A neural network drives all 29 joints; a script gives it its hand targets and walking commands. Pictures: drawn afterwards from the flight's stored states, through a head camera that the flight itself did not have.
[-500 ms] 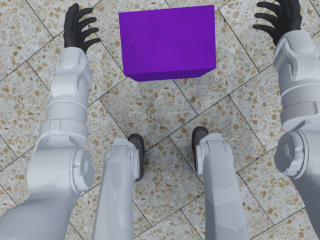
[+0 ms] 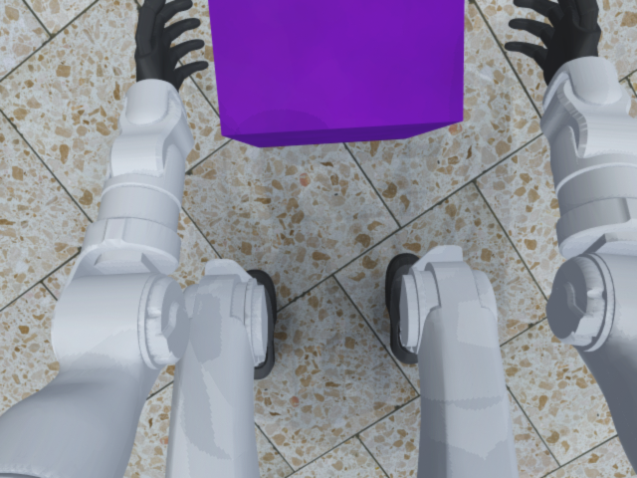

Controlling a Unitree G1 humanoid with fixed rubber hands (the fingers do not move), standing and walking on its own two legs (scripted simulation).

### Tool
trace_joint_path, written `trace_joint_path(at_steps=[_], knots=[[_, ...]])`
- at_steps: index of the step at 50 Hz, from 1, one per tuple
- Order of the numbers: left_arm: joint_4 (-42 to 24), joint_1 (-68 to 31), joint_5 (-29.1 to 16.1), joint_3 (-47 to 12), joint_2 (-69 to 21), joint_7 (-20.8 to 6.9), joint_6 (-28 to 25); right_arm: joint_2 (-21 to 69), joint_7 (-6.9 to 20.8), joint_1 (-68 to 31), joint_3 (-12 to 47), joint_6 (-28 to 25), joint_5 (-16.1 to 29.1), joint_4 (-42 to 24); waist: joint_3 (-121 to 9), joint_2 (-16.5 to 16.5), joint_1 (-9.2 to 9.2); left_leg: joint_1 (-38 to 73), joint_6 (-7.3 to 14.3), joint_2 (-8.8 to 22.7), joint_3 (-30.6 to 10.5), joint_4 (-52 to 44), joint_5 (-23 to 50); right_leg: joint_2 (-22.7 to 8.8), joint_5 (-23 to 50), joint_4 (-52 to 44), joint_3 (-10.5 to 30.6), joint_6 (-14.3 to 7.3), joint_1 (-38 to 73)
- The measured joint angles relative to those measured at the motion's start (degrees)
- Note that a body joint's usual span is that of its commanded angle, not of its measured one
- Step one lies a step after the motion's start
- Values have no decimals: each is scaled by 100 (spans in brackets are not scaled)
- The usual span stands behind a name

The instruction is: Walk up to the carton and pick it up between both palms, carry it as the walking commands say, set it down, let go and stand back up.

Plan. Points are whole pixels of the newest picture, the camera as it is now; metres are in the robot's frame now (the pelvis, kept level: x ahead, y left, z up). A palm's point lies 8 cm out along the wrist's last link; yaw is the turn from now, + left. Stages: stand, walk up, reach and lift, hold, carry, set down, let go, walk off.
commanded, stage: reach and lift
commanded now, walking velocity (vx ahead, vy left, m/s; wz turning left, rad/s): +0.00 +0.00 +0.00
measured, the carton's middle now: (332, 76) +0.53 -0.05 -0.31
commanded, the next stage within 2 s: none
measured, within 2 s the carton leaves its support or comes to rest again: leaves its support in 1.90 s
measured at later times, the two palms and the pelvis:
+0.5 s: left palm (179, 81) +0.53 +0.14 -0.26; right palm (505, 78) +0.49 -0.26 -0.26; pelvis -0.02 +0.00 -0.06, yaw +0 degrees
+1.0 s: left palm (189, 83) +0.53 +0.13 -0.26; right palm (496, 72) +0.50 -0.24 -0.25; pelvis -0.02 +0.00 -0.06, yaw +0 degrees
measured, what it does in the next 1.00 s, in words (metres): lowers itself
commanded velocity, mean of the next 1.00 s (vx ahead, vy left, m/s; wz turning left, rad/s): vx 0.00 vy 0.00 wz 0.00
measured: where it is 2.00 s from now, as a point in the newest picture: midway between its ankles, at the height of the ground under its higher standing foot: (331, 333)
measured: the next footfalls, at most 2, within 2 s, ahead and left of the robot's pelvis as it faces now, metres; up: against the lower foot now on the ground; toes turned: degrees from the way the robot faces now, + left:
none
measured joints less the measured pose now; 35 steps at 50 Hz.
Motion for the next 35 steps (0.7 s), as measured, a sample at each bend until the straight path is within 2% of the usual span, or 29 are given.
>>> trace_joint_path(at_steps=[8,11,21,35], knots=[[313,-108,-7,-88,102,-1,-89,-23,-65,-214,81,-81,98,170,574,0,-37,-290,-46,-58,-42,501,57,2,46,506,0,5,-279],[483,-391,-197,-374,351,12,-32,-42,-119,-394,250,-80,250,231,959,11,-15,-297,-79,-85,-61,674,83,2,69,685,0,5,-283],[487,-1263,-724,-595,726,69,-73,-174,-341,-1070,473,-131,371,303,1783,87,-4,-317,-127,-137,-86,1091,76,2,41,1106,14,5,-290],[607,-1386,-750,-704,738,128,-39,-233,-369,-1126,653,-168,637,313,1883,87,-37,-316,-130,-151,-94,1196,112,-8,75,1169,12,43,-242]])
